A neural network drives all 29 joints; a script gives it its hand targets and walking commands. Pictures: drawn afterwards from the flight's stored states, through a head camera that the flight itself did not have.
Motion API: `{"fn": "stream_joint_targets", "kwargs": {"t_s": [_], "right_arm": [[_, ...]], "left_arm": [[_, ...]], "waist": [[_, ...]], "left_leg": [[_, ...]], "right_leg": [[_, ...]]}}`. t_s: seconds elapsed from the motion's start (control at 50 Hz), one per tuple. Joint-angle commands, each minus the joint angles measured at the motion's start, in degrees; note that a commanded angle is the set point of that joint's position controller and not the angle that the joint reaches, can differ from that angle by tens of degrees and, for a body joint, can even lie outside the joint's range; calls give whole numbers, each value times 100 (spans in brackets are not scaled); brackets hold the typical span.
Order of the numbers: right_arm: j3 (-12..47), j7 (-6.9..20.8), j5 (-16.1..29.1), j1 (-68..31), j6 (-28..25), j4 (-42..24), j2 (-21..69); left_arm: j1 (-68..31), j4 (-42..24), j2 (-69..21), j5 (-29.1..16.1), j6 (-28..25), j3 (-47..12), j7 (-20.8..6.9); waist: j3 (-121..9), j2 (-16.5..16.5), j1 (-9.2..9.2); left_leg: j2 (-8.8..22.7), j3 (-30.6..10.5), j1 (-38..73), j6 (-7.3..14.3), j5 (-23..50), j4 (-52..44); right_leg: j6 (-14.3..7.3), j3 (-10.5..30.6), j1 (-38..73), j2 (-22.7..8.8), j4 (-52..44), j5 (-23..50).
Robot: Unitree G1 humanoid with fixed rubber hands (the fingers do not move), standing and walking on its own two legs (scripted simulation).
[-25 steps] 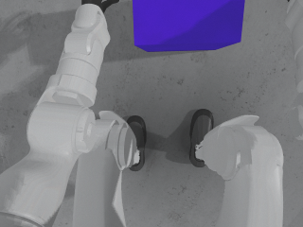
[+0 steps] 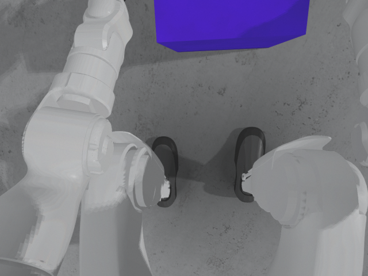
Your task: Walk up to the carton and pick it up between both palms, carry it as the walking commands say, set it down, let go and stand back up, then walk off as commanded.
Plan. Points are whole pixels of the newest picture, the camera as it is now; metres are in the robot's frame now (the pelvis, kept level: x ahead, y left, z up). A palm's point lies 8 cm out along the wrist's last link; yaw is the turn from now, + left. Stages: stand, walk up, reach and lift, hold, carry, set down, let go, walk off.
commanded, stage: reach and lift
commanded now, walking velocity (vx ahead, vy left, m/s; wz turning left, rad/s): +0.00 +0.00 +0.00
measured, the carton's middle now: out of the picture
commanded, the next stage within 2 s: none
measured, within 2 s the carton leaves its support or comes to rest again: leaves its support in 1.14 s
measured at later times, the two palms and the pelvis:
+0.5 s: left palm out of the picture +0.54 +0.09 -0.18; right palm out of the picture +0.55 -0.21 -0.18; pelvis +0.00 +0.00 +0.01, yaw +0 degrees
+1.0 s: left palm out of the picture +0.55 +0.10 -0.18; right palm out of the picture +0.55 -0.21 -0.18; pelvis +0.00 +0.00 -0.01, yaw +0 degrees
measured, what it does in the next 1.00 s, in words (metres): stands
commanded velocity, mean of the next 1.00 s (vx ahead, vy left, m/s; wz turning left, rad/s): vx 0.00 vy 0.00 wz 0.00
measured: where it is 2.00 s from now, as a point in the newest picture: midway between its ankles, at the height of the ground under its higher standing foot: (203, 179)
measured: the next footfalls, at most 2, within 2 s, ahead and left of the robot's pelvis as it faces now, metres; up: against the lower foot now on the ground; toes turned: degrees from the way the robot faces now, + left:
none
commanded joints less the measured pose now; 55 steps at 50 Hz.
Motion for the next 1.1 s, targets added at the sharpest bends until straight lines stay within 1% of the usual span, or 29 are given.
{"fn": "stream_joint_targets", "kwargs": {"t_s": [0.0, 0.16, 0.34, 0.42, 0.48, 0.52, 0.56, 0.62, 0.66, 0.7, 0.76, 0.82, 0.9, 1.0, 1.08], "right_arm": [[-45, 1, 10, -1593, -106, -394, -537], [-10, -22, -32, -1766, -134, -210, -392], [8, -84, -187, -1908, -185, -301, -175], [249, -22, -106, -2003, -182, -375, 273], [384, 57, -83, -2100, -168, -403, 689], [465, 168, -113, -2220, -137, -421, 1202], [547, 351, -174, -2382, -80, -443, 1949], [652, 767, -330, -2643, 53, -547, 3462], [698, 1055, -419, -2738, 181, -717, 4433], [586, 1258, -543, -2617, 307, -858, 4924], [461, 1486, -650, -2478, 472, -1037, 5377], [399, 1674, -676, -2291, 593, -1171, 5660], [417, 1809, -668, -2140, 703, -1287, 5855], [528, 1873, -622, -2096, 774, -1527, 5994], [702, 1853, -497, -2274, 770, -2045, 6132]], "left_arm": [[-1099, -480, 423, 34, -108, 43, -3], [-1318, -459, 220, 124, -119, 6, 10], [-1426, -437, -103, 324, -144, 98, 49], [-1526, -449, -442, 374, -172, 51, 1], [-1692, -482, -824, 378, -184, -16, -105], [-1852, -496, -1291, 422, -162, -63, -234], [-2076, -534, -1972, 497, -116, -110, -435], [-2449, -688, -3363, 682, 15, -130, -871], [-2681, -847, -4228, 771, 139, -130, -1183], [-2736, -1010, -4660, 829, 246, -60, -1393], [-2658, -1123, -5066, 884, 374, -7, -1591], [-2512, -1212, -5354, 899, 470, -39, -1700], [-2384, -1313, -5571, 820, 551, -114, -1764], [-2405, -1520, -5757, 714, 598, -264, -1788], [-2612, -1991, -5984, 559, 614, -516, -1752]], "waist": [[-6912, -725, -34], [-6814, -610, -68], [-6866, -640, -80], [-6804, -716, 2], [-6693, -730, -18], [-6597, -728, -27], [-6466, -726, -31], [-6247, -698, -57], [-6081, -733, -109], [-5987, -792, -149], [-5886, -792, -160], [-5866, -719, -156], [-5888, -742, -172], [-6129, -745, -179], [-7080, -690, -175]], "left_leg": [[-306, -95, 2371, -164, 1733, -990], [-380, -115, 2558, -195, 1695, -1066], [-500, -100, 2779, -211, 1765, -1068], [-534, -73, 2812, -187, 1779, -1074], [-554, -63, 2754, -170, 1749, -1067], [-578, -60, 2722, -158, 1723, -1061], [-610, -47, 2653, -146, 1688, -1037], [-693, 2, 2465, -130, 1583, -977], [-761, 52, 2229, -112, 1447, -918], [-802, 89, 2004, -103, 1376, -882], [-823, 134, 1878, -72, 1273, -865], [-841, 166, 1872, -43, 1347, -818], [-859, 180, 1767, -6, 1381, -769], [-881, 200, 1727, 9, 1454, -747], [-917, 210, 2076, -15, 1834, -744]], "right_leg": [[347, 377, 4273, 280, -851, 1753], [325, 367, 4142, 328, -915, 1597], [339, 318, 4263, 422, -929, 1644], [349, 310, 4325, 474, -946, 1675], [340, 312, 4364, 511, -958, 1684], [330, 304, 4335, 544, -960, 1671], [315, 294, 4290, 585, -943, 1654], [273, 262, 4219, 659, -878, 1598], [237, 227, 4147, 708, -831, 1507], [215, 173, 4087, 727, -764, 1489], [195, 89, 3842, 734, -717, 1392], [178, 63, 3717, 725, -676, 1470], [165, 67, 3675, 700, -647, 1531], [147, 90, 3841, 692, -634, 1675], [158, 60, 4334, 726, -615, 2114]]}}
